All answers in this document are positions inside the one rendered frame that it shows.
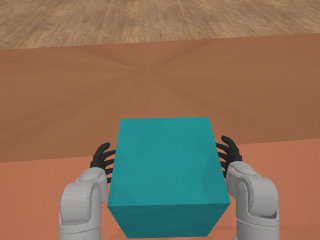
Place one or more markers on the left robot hand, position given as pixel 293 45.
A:
pixel 99 157

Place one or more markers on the left robot forearm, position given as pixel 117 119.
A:
pixel 80 206

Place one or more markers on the right robot forearm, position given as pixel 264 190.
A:
pixel 257 203

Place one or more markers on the carton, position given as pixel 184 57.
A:
pixel 167 180

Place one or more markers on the right robot hand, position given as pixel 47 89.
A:
pixel 232 153

